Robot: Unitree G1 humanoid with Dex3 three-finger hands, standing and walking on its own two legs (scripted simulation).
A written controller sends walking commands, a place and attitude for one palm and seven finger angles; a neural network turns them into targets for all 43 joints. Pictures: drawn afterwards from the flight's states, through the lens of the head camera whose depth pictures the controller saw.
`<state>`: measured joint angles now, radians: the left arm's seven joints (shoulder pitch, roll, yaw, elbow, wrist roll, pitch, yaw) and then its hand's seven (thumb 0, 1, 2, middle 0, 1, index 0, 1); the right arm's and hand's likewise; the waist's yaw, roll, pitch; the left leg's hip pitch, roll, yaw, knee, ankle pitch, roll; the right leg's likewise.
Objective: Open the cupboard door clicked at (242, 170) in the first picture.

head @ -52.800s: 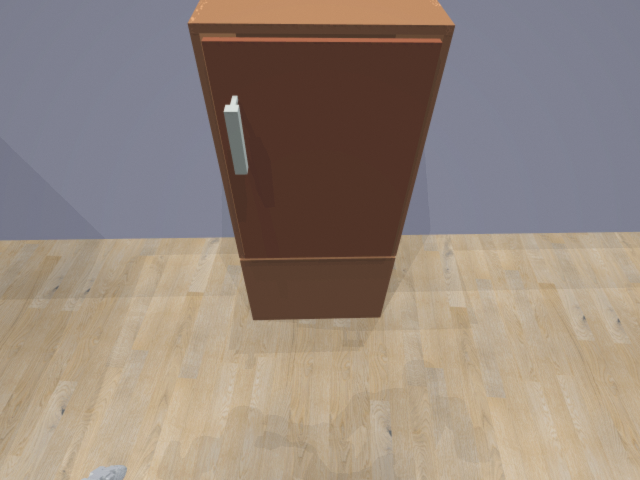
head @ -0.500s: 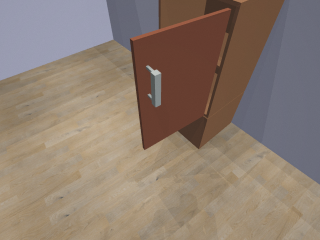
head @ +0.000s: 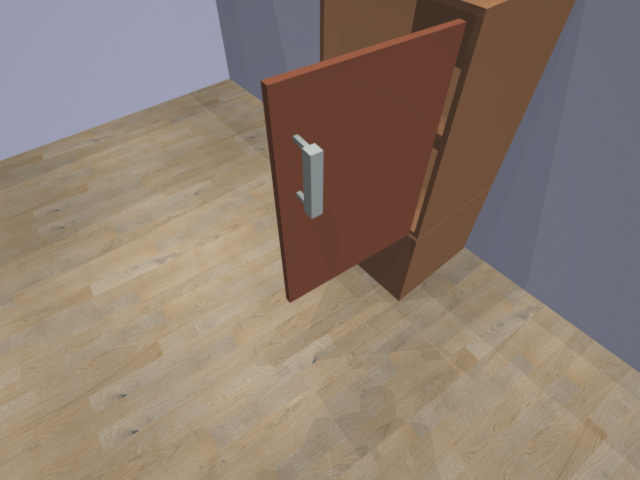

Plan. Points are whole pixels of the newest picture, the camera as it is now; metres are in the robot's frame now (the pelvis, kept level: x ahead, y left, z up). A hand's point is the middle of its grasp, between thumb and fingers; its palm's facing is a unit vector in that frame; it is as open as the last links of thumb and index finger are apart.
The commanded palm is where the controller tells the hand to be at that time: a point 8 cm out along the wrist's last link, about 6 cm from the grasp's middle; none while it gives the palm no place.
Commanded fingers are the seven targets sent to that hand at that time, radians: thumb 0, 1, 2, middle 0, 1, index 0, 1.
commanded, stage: look to check the result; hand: left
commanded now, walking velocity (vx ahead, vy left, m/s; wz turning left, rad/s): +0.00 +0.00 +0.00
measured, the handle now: (306, 176) +0.59 +0.06 +0.03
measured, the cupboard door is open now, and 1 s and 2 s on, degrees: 85 85 85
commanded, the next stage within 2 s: stand and wait in 0.02 s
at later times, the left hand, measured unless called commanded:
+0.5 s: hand out of the picture +0.04 +0.20 -0.17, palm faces +0.01 -0.97 -0.25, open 7.4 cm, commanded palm none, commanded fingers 0.00 0.90 0.90 -0.20 -0.30 -0.20 -0.30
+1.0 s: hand out of the picture +0.06 +0.21 -0.16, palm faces +0.00 -0.96 -0.27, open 7.4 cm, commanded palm none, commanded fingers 0.00 0.90 0.90 -0.20 -0.30 -0.20 -0.30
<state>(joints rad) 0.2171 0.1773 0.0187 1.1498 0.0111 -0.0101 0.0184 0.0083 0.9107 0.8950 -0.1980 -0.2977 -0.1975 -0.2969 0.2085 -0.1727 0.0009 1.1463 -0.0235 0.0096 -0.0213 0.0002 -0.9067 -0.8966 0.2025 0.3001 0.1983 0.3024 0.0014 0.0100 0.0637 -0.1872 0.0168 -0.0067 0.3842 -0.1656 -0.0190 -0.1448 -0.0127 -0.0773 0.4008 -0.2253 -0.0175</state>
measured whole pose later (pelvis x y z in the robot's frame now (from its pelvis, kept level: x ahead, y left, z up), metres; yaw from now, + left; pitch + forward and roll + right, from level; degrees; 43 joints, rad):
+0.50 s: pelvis +0.01 +0.00 +0.00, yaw +0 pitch -2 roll +0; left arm 0.18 0.22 0.02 1.15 0.01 -0.02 0.01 0.01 0.91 0.89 -0.20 -0.30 -0.20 -0.30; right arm 0.17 -0.22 0.00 1.15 -0.02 0.00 -0.02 0.00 -0.90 -0.90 0.20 0.30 0.20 0.30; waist 0.00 0.01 0.07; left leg -0.16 0.02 0.00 0.35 -0.16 -0.02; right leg -0.12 -0.01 -0.07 0.36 -0.22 -0.02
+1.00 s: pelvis +0.02 +0.00 +0.00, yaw +0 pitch -2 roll +0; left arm 0.16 0.25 0.02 1.15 0.01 -0.02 0.01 0.01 0.91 0.89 -0.20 -0.30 -0.20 -0.30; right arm 0.15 -0.25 0.00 1.15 -0.02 0.00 -0.01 0.00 -0.90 -0.90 0.20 0.30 0.20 0.30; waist 0.00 0.00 0.05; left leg -0.14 0.02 0.00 0.32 -0.16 -0.02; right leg -0.09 -0.01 -0.07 0.33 -0.21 -0.02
